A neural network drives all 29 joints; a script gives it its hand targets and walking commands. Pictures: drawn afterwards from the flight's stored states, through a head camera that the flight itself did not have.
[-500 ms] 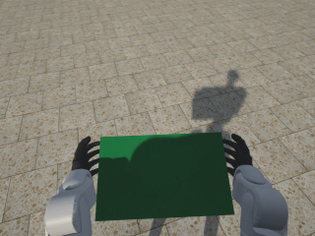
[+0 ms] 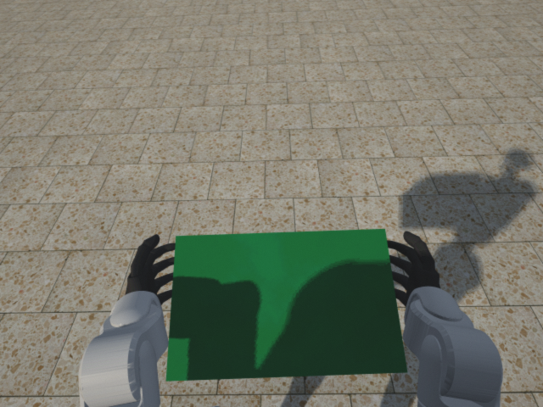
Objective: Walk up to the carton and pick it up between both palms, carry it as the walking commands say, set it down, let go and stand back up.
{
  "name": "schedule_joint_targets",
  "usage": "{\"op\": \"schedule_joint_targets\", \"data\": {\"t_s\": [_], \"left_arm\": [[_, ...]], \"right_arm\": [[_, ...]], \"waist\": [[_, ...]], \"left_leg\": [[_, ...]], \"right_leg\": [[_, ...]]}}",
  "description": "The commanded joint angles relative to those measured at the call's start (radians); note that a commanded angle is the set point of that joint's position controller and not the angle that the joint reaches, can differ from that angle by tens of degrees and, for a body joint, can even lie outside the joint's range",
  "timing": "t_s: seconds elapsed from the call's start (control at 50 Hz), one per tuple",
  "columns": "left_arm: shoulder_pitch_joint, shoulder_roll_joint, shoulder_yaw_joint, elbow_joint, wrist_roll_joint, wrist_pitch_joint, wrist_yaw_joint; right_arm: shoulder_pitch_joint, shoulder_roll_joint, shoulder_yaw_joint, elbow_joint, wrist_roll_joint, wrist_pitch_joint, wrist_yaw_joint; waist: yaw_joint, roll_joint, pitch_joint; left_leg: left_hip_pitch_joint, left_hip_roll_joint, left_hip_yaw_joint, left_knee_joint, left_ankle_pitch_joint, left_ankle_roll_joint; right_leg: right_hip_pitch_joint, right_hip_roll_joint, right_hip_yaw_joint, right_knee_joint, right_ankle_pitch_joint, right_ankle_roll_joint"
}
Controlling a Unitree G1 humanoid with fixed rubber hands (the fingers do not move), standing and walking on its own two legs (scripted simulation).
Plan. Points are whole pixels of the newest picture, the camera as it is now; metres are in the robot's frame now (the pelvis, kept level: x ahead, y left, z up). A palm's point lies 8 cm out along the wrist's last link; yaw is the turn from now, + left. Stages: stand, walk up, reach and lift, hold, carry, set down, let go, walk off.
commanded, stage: carry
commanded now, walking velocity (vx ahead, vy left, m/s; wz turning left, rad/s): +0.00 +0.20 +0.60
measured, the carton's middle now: (281, 304) +0.27 -0.01 +0.01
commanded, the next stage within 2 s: none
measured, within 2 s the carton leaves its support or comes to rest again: neither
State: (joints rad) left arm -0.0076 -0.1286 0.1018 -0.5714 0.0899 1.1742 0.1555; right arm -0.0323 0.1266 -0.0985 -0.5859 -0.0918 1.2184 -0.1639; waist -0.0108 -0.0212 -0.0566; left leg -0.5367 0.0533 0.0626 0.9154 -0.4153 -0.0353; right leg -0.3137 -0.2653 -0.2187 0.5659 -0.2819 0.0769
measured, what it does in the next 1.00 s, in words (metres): steps to the left, turning left: left foot, then right foot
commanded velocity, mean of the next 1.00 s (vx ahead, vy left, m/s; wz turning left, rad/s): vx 0.00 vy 0.20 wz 0.60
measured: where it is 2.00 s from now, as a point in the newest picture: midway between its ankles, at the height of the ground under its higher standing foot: outside the picture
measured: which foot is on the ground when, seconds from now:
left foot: up 0.00-0.08, down 0.10-0.40, up 0.42-0.72, down 0.74-1.00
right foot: down 0.00-0.10, up 0.12-0.38, down 0.40-0.74, up 0.76-1.00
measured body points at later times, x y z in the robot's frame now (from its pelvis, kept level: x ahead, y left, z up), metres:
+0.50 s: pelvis -0.06 +0.13 -0.01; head -0.04 +0.11 +0.44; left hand +0.13 +0.36 +0.08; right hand +0.23 +0.02 +0.06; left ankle -0.05 +0.22 -0.68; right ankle -0.01 +0.03 -0.74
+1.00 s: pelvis -0.19 +0.26 -0.01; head -0.17 +0.28 +0.43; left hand -0.09 +0.55 +0.06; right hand +0.12 +0.27 +0.06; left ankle -0.16 +0.35 -0.74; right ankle -0.13 +0.17 -0.69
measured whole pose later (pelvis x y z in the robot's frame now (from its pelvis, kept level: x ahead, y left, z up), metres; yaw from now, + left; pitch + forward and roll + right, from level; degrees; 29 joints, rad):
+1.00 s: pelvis -0.19 +0.26 -0.01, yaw +35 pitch +4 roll +0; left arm -0.02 -0.13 0.10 -0.56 0.09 1.19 0.18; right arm -0.02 0.13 -0.10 -0.54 -0.10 1.18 -0.14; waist 0.03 -0.02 -0.01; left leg -0.47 -0.10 0.05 0.57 -0.17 0.11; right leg -0.54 -0.09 -0.11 1.01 -0.49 0.09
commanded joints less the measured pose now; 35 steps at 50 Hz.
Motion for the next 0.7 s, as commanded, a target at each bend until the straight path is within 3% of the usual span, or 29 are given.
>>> {"op": "schedule_joint_targets", "data": {"t_s": [0.0,0.02,0.04,0.06,0.08,0.1,0.12,0.16,0.2,0.24,0.3,0.36,0.38,0.4,0.42,0.44,0.46,0.48,0.52,0.54,0.64,0.68], "left_arm": [[-0.334,-0.770,-0.667,-0.065,-0.371,0.027,-0.241],[-0.330,-0.770,-0.670,-0.062,-0.368,0.029,-0.238],[-0.334,-0.773,-0.674,-0.060,-0.365,0.031,-0.235],[-0.333,-0.777,-0.676,-0.061,-0.361,0.033,-0.234],[-0.353,-0.765,-0.683,-0.067,-0.360,0.036,-0.234],[-0.375,-0.767,-0.714,-0.086,-0.371,0.043,-0.238],[-0.377,-0.800,-0.744,-0.049,-0.375,0.038,-0.239],[-0.461,-0.889,-0.799,-0.087,-0.424,0.024,-0.257],[-0.487,-0.949,-0.810,-0.105,-0.440,0.005,-0.263],[-0.490,-0.965,-0.816,-0.131,-0.451,-0.010,-0.265],[-0.453,-0.924,-0.794,-0.121,-0.438,-0.011,-0.260],[-0.410,-0.891,-0.754,-0.088,-0.414,-0.003,-0.258],[-0.392,-0.883,-0.734,-0.076,-0.406,0.000,-0.258],[-0.381,-0.867,-0.719,-0.057,-0.394,-0.001,-0.258],[-0.337,-0.875,-0.696,-0.024,-0.377,-0.003,-0.256],[-0.334,-0.868,-0.688,-0.033,-0.370,0.000,-0.251],[-0.348,-0.860,-0.671,-0.041,-0.365,-0.003,-0.251],[-0.372,-0.844,-0.653,-0.037,-0.355,-0.002,-0.252],[-0.403,-0.833,-0.658,-0.066,-0.356,0.001,-0.253],[-0.403,-0.820,-0.653,-0.067,-0.357,0.006,-0.253],[-0.356,-0.783,-0.659,-0.060,-0.363,0.029,-0.244],[-0.350,-0.783,-0.668,-0.055,-0.358,0.035,-0.238]], "right_arm": [[-0.385,0.837,0.725,-0.051,0.389,0.009,0.237],[-0.383,0.829,0.723,-0.045,0.390,0.014,0.240],[-0.374,0.825,0.720,-0.037,0.390,0.017,0.243],[-0.360,0.818,0.716,-0.027,0.389,0.018,0.248],[-0.354,0.806,0.708,-0.014,0.384,0.017,0.252],[-0.347,0.780,0.683,0.004,0.370,0.014,0.247],[-0.370,0.793,0.670,-0.009,0.379,0.007,0.250],[-0.375,0.857,0.677,-0.016,0.378,-0.019,0.258],[-0.382,0.905,0.681,-0.029,0.372,-0.043,0.263],[-0.386,0.915,0.693,-0.064,0.375,-0.060,0.265],[-0.364,0.875,0.710,-0.091,0.373,-0.060,0.259],[-0.353,0.845,0.729,-0.095,0.377,-0.047,0.251],[-0.360,0.837,0.734,-0.097,0.381,-0.042,0.247],[-0.368,0.833,0.744,-0.104,0.387,-0.033,0.247],[-0.430,0.814,0.758,-0.142,0.396,-0.026,0.249],[-0.447,0.828,0.747,-0.117,0.396,-0.023,0.249],[-0.451,0.836,0.761,-0.112,0.414,-0.018,0.252],[-0.441,0.836,0.763,-0.080,0.414,-0.012,0.255],[-0.420,0.850,0.767,-0.063,0.409,-0.012,0.257],[-0.428,0.856,0.768,-0.067,0.408,-0.010,0.252],[-0.401,0.847,0.736,-0.048,0.392,0.012,0.238],[-0.386,0.834,0.722,-0.030,0.390,0.019,0.242]], "waist": [[0.036,-0.282,-0.190],[0.037,-0.296,-0.205],[0.026,-0.275,-0.229],[0.015,-0.168,-0.285],[-0.002,0.006,-0.296],[0.000,0.370,-0.292],[0.004,0.364,-0.277],[0.008,0.236,-0.303],[0.009,0.210,-0.314],[0.006,0.182,-0.329],[0.003,0.169,-0.347],[0.013,0.140,-0.347],[0.031,0.093,-0.349],[0.046,-0.154,-0.308],[0.039,-0.380,-0.258],[0.028,-0.163,-0.209],[0.027,-0.060,-0.203],[0.021,-0.048,-0.194],[0.013,-0.124,-0.169],[0.015,-0.157,-0.164],[0.029,-0.256,-0.197],[0.029,-0.274,-0.231]], "left_leg": [[0.000,-0.032,0.106,-0.214,-0.013,0.003],[0.026,-0.036,0.116,-0.292,0.011,0.009],[0.093,-0.045,0.141,-0.416,0.088,0.015],[0.249,-0.061,0.133,-0.508,0.164,0.020],[0.413,0.033,-0.009,-0.512,0.408,0.055],[0.524,0.306,-0.427,-0.475,0.902,0.185],[0.490,0.285,-0.382,-0.422,1.107,0.259],[0.455,0.216,-0.248,-0.398,0.955,0.216],[0.399,0.151,-0.189,-0.423,0.712,0.211],[0.368,0.144,-0.218,-0.450,0.605,0.233],[0.319,0.162,-0.291,-0.487,0.561,0.254],[0.211,0.130,-0.300,-0.499,0.467,0.214],[0.103,0.087,-0.262,-0.447,0.387,0.165],[-0.108,-0.034,-0.133,-0.260,0.101,0.074],[-0.190,-0.078,-0.018,0.134,-0.113,0.032],[-0.186,-0.012,-0.123,0.303,-0.093,0.031],[-0.155,-0.003,-0.140,0.353,-0.037,0.024],[-0.142,0.002,-0.129,0.362,0.008,0.017],[-0.123,-0.011,-0.040,0.269,0.025,-0.005],[-0.093,-0.018,-0.005,0.203,0.016,-0.008],[0.018,-0.020,0.075,-0.155,-0.060,0.010],[0.075,-0.028,0.101,-0.338,-0.003,0.024]], "right_leg": [[0.244,-0.154,0.047,-0.066,0.672,-0.117],[0.263,-0.162,0.040,-0.043,0.665,-0.103],[0.263,-0.152,0.014,0.012,0.628,-0.077],[0.201,-0.104,-0.017,0.149,0.526,-0.041],[-0.017,-0.053,-0.002,0.305,0.174,0.001],[-0.341,0.109,-0.033,0.521,-0.470,0.061],[-0.370,0.113,0.102,0.643,-0.520,0.044],[-0.359,0.098,0.143,0.663,-0.393,0.035],[-0.312,0.113,0.135,0.610,-0.252,0.028],[-0.258,0.141,0.128,0.520,-0.221,0.016],[-0.148,0.184,0.122,0.344,-0.197,-0.016],[0.060,0.210,0.118,0.047,-0.101,-0.053],[0.221,0.155,0.144,-0.131,-0.014,-0.072],[0.345,-0.111,0.408,-0.266,0.002,-0.159],[0.218,-0.406,0.603,-0.313,0.233,-0.305],[0.156,-0.344,0.517,-0.268,0.322,-0.291],[0.128,-0.276,0.403,-0.232,0.304,-0.248],[0.127,-0.212,0.305,-0.199,0.291,-0.198],[0.160,-0.131,0.166,-0.155,0.383,-0.143],[0.151,-0.124,0.129,-0.147,0.422,-0.133],[0.192,-0.168,0.074,-0.102,0.534,-0.125],[0.228,-0.179,0.055,-0.046,0.530,-0.092]]}}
